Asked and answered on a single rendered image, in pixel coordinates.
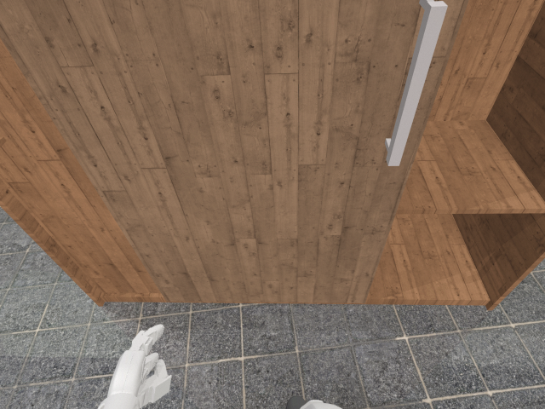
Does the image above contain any handle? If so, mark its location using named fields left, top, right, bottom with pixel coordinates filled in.
left=385, top=0, right=448, bottom=166

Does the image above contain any wardrobe door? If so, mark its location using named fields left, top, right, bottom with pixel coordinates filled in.
left=0, top=38, right=161, bottom=293
left=0, top=0, right=469, bottom=303

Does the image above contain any robot left hand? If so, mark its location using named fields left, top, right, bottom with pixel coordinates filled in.
left=107, top=324, right=172, bottom=408

